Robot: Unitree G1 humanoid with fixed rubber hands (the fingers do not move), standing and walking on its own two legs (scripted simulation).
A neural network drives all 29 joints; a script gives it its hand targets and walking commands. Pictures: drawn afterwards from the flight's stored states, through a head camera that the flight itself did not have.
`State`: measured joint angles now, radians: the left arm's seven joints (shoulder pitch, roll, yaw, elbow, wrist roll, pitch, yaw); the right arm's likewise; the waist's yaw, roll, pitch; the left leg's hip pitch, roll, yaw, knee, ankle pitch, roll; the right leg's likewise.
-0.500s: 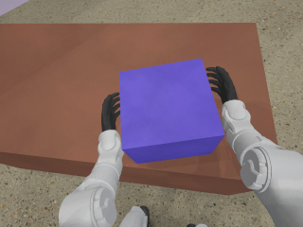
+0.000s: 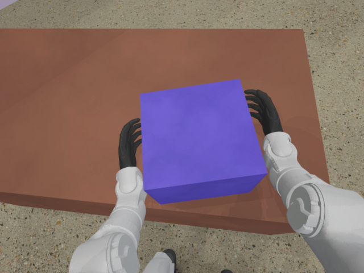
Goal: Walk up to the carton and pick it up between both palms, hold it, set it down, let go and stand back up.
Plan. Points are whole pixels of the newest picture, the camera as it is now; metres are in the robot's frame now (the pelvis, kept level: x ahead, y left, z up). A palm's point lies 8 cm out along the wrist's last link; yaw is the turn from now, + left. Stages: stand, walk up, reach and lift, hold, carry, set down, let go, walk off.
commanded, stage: reach and lift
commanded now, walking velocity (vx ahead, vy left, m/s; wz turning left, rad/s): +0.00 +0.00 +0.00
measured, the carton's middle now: (197, 145) +0.42 +0.06 -0.06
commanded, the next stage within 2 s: none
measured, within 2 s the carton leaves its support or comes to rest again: leaves its support in 1.46 s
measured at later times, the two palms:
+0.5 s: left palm (129, 158) +0.35 +0.21 -0.04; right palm (269, 125) +0.46 -0.10 -0.01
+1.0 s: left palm (130, 158) +0.35 +0.20 -0.04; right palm (273, 131) +0.45 -0.11 -0.01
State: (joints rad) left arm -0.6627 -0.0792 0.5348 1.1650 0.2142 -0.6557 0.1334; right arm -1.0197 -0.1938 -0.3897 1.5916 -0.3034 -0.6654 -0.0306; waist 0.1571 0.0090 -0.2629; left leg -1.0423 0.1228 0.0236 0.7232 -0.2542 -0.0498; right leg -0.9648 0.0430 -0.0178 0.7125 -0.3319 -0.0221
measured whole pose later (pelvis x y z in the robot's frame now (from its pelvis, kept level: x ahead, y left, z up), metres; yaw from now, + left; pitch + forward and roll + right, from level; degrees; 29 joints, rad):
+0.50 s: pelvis -0.01 +0.00 +0.00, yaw +0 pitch +35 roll -2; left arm -0.69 -0.07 0.53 1.19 0.20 -0.67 0.14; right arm -1.04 -0.20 -0.38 1.62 -0.30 -0.69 -0.05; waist 0.16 0.00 -0.28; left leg -1.07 0.12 0.03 0.71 -0.24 -0.05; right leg -1.00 0.04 -0.01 0.70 -0.32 -0.02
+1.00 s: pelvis -0.01 +0.01 +0.00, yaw -1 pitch +36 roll -3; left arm -0.69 -0.04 0.44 1.26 0.13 -0.70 0.14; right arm -1.03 -0.21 -0.25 1.69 -0.20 -0.76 -0.10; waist 0.14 0.02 -0.31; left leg -1.10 0.13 0.01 0.73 -0.24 -0.05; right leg -1.01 0.05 -0.03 0.69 -0.30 -0.01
